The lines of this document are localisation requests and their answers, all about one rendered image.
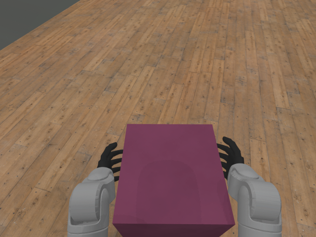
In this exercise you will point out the robot right hand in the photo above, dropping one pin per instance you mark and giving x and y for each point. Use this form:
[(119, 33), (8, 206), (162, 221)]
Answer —
[(233, 157)]

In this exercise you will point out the robot right forearm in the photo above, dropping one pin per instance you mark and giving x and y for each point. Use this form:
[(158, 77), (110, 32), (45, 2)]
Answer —
[(258, 203)]

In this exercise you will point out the robot left hand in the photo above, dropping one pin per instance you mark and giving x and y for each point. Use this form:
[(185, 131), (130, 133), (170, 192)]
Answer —
[(106, 157)]

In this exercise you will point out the robot left forearm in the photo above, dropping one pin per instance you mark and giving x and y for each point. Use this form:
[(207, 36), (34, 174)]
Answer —
[(88, 214)]

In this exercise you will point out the carton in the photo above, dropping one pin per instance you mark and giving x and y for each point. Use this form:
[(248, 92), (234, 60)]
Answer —
[(171, 183)]

